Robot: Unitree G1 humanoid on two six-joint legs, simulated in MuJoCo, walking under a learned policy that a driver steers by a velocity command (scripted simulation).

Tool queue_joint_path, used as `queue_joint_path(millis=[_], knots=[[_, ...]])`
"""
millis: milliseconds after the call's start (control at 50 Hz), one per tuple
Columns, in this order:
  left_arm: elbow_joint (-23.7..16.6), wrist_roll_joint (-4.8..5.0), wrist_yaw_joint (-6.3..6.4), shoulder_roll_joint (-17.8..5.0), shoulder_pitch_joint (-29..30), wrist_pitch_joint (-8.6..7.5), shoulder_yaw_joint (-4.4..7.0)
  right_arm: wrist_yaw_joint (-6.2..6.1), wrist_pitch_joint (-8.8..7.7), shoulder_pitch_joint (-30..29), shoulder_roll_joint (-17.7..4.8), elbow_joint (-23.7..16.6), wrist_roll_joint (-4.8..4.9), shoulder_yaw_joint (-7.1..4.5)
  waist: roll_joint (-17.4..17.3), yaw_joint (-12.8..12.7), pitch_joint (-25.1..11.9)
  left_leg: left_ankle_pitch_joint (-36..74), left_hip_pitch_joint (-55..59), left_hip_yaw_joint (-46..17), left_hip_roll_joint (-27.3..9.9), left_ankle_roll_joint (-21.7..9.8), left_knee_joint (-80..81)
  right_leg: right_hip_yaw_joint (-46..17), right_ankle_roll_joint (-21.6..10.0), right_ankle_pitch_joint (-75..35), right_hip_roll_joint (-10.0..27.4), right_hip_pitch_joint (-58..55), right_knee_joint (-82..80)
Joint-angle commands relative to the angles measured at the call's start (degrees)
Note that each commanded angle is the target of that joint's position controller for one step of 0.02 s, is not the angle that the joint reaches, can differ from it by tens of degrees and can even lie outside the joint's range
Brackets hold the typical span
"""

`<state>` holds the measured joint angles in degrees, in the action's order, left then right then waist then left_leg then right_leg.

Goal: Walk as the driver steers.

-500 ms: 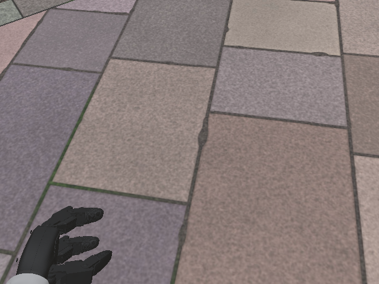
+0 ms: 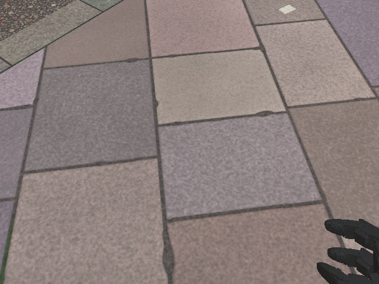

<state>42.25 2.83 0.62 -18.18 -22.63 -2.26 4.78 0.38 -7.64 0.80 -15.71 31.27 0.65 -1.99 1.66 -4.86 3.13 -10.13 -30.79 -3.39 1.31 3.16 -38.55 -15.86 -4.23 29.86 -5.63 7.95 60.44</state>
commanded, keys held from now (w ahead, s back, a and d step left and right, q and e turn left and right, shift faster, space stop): w+e+shift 0.34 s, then w+shift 0.34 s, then shift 0.32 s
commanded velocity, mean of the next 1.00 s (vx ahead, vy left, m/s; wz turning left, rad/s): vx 0.85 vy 0.00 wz -0.56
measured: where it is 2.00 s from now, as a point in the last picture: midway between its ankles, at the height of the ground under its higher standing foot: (296, 170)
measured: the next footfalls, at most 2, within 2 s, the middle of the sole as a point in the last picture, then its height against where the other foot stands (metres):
right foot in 0.42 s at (262, 268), level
left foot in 0.88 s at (273, 149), level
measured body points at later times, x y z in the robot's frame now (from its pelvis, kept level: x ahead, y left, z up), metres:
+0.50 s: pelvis +0.41 -0.07 +0.00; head +0.43 -0.09 +0.45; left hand +0.68 +0.09 -0.07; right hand +0.34 -0.33 -0.13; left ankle +0.25 +0.17 -0.57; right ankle +0.47 -0.14 -0.70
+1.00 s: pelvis +0.80 -0.20 +0.01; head +0.85 -0.25 +0.45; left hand +0.98 +0.01 -0.12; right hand +0.84 -0.50 -0.10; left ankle +0.98 -0.20 -0.70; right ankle +0.58 -0.23 -0.58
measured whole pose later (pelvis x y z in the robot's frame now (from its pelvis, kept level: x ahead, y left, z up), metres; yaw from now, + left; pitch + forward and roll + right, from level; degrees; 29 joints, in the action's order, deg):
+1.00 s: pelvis +0.80 -0.20 +0.01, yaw -32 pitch +1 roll +2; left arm 47.9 0.8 0.3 -15.4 -18.0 -1.2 1.6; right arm 2.5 -5.9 3.6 -14.0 41.0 -1.2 -0.6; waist -0.1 -0.2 6.5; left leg -1.9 -29.9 3.0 3.0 -2.9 -30.6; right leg -8.1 1.7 30.0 -3.9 17.9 77.3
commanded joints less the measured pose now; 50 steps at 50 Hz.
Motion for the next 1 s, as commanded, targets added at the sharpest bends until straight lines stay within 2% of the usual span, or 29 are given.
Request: queue_joint_path(millis=[20, 40, 60, 80, 140, 220, 280, 340, 380, 400, 420, 440, 460, 480, 500, 520, 560, 600, 720, 780, 840, 860, 880, 900, 920, 940, 960, 980, 1000], knots=[[-7.8, 1.21, -0.10, -4.4, 2.4, -0.72, -1.27, -0.35, 1.17, 18.9, -8.6, 0.3, -0.83, -3.98, -17.6, 11.9, -14.6, -40.8, 49.7, -43.2, -23.3, -11.6, 23.9, 7.6, 1.3, -8.3, 6.2, 42.9, 28.6], [-8.6, -0.42, -0.18, -4.6, 7.4, -0.39, -1.08, -0.44, 1.72, 18.0, -8.0, 1.8, -1.45, -3.67, -6.1, 11.4, -9.1, -26.6, 41.4, -32.8, -20.6, -10.4, 23.2, 9.0, 1.3, -9.7, 8.4, 40.4, 26.4], [-10.0, -1.59, -0.41, -4.2, 10.3, -0.42, -0.86, -0.53, 1.74, 16.6, -7.5, 3.2, -1.89, -3.49, -4.6, 9.9, -5.6, -16.6, 34.9, -25.8, -19.0, -10.5, 22.6, 8.8, 0.9, -11.4, 10.6, 38.4, 22.6], [-10.4, -1.03, -0.95, -3.4, 10.4, 0.06, -0.74, -0.67, 1.46, 15.5, -6.2, 4.5, -2.14, -3.08, -5.7, 8.1, -3.2, -11.0, 30.2, -19.9, -17.4, -10.1, 23.2, 8.2, 0.7, -11.8, 12.7, 35.7, 20.1], [-11.9, 0.19, -1.43, 0.0, 12.0, 1.67, -1.47, -0.16, 0.98, 15.1, -3.4, 8.0, -0.22, -2.44, -7.2, 6.2, 0.2, -2.8, 27.2, -9.4, -16.7, -9.9, 25.8, 9.2, -0.1, -11.4, 15.3, 38.3, 16.6], [-13.2, -0.42, -2.44, -0.5, 15.9, 1.29, -1.93, -0.61, 0.88, 13.2, -6.6, 9.4, -1.23, -3.04, -4.0, 5.1, 4.2, 7.0, 24.8, 3.4, -15.3, -9.6, 30.1, 11.5, 1.3, -23.5, 15.2, 40.2, 7.8], [-14.6, -0.80, -3.73, -0.7, 22.8, 0.55, -2.17, -0.95, 1.02, 16.5, -9.2, 11.3, -1.22, -3.30, -0.9, 7.7, 6.5, 13.2, 27.6, 11.1, -13.6, -7.6, 32.1, 16.9, 0.0, -31.9, 13.4, 37.6, -4.5], [-15.3, -0.52, -4.92, -2.5, 25.6, -0.22, -1.42, -1.36, 1.85, 19.4, -13.3, 12.4, -1.36, -3.78, -3.7, 6.8, 4.4, 48.9, 32.1, 16.6, -12.9, -4.9, 26.8, 25.4, -2.7, -31.4, 6.4, 26.6, -13.7], [-14.5, -0.25, -4.92, -4.9, 18.7, 0.06, 0.11, -2.02, 2.83, 20.4, -16.8, 12.8, -0.93, -4.35, -9.3, 0.7, -0.9, 74.7, 34.9, 16.2, -15.8, -5.9, 14.6, 26.4, -4.9, -23.9, 2.0, 16.0, -14.0], [-11.9, -0.19, -4.52, -7.9, 8.3, 0.58, 1.87, -2.00, 3.14, 18.1, -17.4, 12.0, -0.89, -4.44, -10.8, -5.1, -6.0, 79.4, 31.8, 15.2, -16.7, -7.1, 3.1, 25.0, -7.1, -21.1, 0.9, 3.7, -15.0], [-6.8, -0.36, -3.50, -10.8, -7.7, 1.26, 3.93, -1.91, 3.00, 13.4, -16.5, 10.8, -0.43, -4.04, -7.6, -13.5, -11.1, 69.7, 20.9, 15.0, -14.3, -6.5, -15.3, 20.0, -10.3, -27.5, 2.7, -16.9, -23.9], [-2.7, -0.37, -2.42, -12.2, -10.7, 1.52, 3.40, -1.39, 1.96, 15.2, -6.2, 10.3, -1.83, -1.25, 9.0, -8.1, -9.5, -10.5, 2.1, 13.4, -4.0, -5.2, -40.3, 7.2, -11.3, -29.2, 9.9, -29.5, -21.2], [-6.5, -2.17, -2.66, -13.4, -4.5, -0.14, 2.49, -0.41, -0.68, 23.8, -3.0, 6.3, 0.90, 0.70, 18.3, 1.2, -24.1, -22.8, -12.6, 0.4, 1.0, -5.5, -53.4, -26.5, -23.0, -7.4, 21.3, -40.1, -34.4], [-6.2, -2.40, -2.72, -9.2, -5.5, -1.02, 2.43, -0.29, -2.18, 16.4, -9.8, 6.5, 2.48, -0.62, 6.9, -4.1, -21.1, -15.2, -15.5, -3.7, -1.8, -6.7, -50.5, -31.0, -20.1, 4.2, 22.3, -34.5, -44.9], [-5.5, -2.55, -2.75, -8.8, -3.5, -2.15, 2.04, -0.48, -2.51, 11.6, -9.6, 4.6, 3.71, -0.61, 0.7, -2.0, -10.5, -11.8, -17.0, -2.9, -3.5, -7.1, -46.1, -27.1, -18.3, 4.0, 21.6, -24.5, -47.9], [-5.6, -2.69, -2.98, -7.4, 1.5, -3.12, 1.43, -1.00, -2.25, 10.3, -8.1, 5.3, 2.60, -0.23, -6.6, 1.6, -5.5, -8.5, -13.7, -3.3, -6.3, -6.8, -41.3, -21.9, -16.3, -1.3, 20.0, -14.2, -48.1], [-5.7, -4.03, -2.97, -3.0, 7.1, -3.91, -0.18, -0.58, -0.12, 14.8, -6.9, 7.4, 1.34, -0.39, -3.5, 7.1, -2.3, -4.8, -6.6, -3.9, -9.6, -5.7, -36.2, -11.3, -14.1, -8.1, 15.4, -1.6, -48.7], [-4.2, -2.72, -2.55, -1.0, 6.5, -4.10, -0.85, -0.35, 1.54, 14.2, -5.8, 7.7, 0.35, -0.29, -2.9, 7.8, 0.6, -3.8, -6.0, -2.3, -11.7, -3.7, -31.1, -4.6, -13.1, -12.8, 13.3, 5.1, -50.5], [-0.3, -2.31, -0.13, -2.5, -1.1, -4.18, -0.89, 1.52, 0.06, -4.1, -0.8, 2.4, -1.56, 1.97, -3.6, 0.1, 6.0, 27.8, 0.9, 5.9, -6.5, -1.1, 1.4, 10.1, -8.9, -30.2, 7.7, 12.8, -53.1], [3.7, -1.59, -0.15, -4.1, -6.8, -2.94, -0.59, 2.80, -0.88, -7.9, -2.2, 0.5, -0.92, 1.01, -0.2, -1.9, 4.7, 32.3, 2.4, 6.1, -2.6, -3.2, 11.5, 9.2, -6.4, -36.3, 10.2, 1.9, -49.2], [4.7, -2.80, 0.58, -5.4, -5.6, -1.51, -0.20, 2.54, -0.69, 0.4, -6.4, 2.4, -1.27, -1.10, 5.0, 4.2, -2.7, 24.1, 8.1, 6.0, 1.8, -5.9, 11.7, 7.5, -3.3, -56.5, 12.3, -10.8, -37.7], [4.2, -3.47, 0.60, -7.1, -2.3, -0.96, 0.14, 2.20, -0.61, 9.4, -8.1, 4.7, -1.02, -1.93, 5.9, 10.3, -7.6, 25.3, 16.6, 6.3, 2.0, -7.0, 12.0, 9.0, -1.1, -64.0, 11.5, -11.3, -27.5], [2.8, -4.15, 0.57, -6.5, 0.7, -0.58, 0.00, 1.59, -0.12, 19.3, -9.7, 7.3, -1.43, -2.11, 4.8, 15.3, -13.9, 37.6, 30.2, 2.5, -4.0, -8.2, 9.7, 10.1, 1.6, -58.3, 9.2, -5.0, -12.7], [4.1, -4.41, -0.16, 4.1, -13.3, -0.60, -2.42, 1.96, 0.12, 21.4, -13.6, 8.2, -4.09, -2.07, -16.2, 7.8, -26.8, 62.4, 55.7, -17.5, -23.3, -20.6, -0.4, 10.2, 6.4, -6.7, -0.1, 16.0, 18.3], [7.6, -1.61, -1.01, 1.7, -19.5, -0.79, -3.37, 3.01, -0.01, 26.1, -9.3, 9.3, -3.10, -1.68, -19.1, 11.4, -41.1, 54.8, 67.7, -37.1, -28.6, -27.0, 5.7, -0.4, 7.2, 8.0, -4.1, 24.6, 31.6], [6.2, -0.46, -0.94, -4.2, -11.8, -0.28, -1.76, 2.80, 0.96, 21.5, -8.3, 8.0, -1.94, -1.93, -12.1, 12.7, -38.9, 41.6, 62.0, -31.7, -25.7, -24.4, 8.8, -1.1, 7.1, 5.2, 0.5, 25.8, 32.5], [2.1, -1.14, -0.38, -6.8, -0.9, 0.09, -1.19, 2.21, 1.85, 14.9, -6.1, 7.8, -1.03, -1.19, -4.9, 11.6, -28.6, 35.5, 49.6, -23.5, -21.4, -20.6, 12.1, 4.2, 6.5, 1.4, 3.9, 26.2, 24.7], [0.5, -1.75, 0.14, -5.6, 4.0, 0.55, -1.41, 1.64, 2.05, 10.5, -4.3, 8.2, -1.28, -0.17, -1.9, 8.8, -18.0, 37.2, 36.3, -18.8, -19.4, -19.7, 14.4, 6.6, 6.8, -0.2, 5.4, 26.3, 20.1], [0.2, -2.36, 0.40, -4.3, 4.5, 1.30, -1.42, 1.20, 1.91, 9.3, -3.4, 8.9, -2.02, 0.22, -2.1, 6.4, -14.0, 39.3, 27.5, -15.6, -17.4, -19.2, 16.2, 7.7, 6.6, -1.7, 7.2, 22.8, 16.1]])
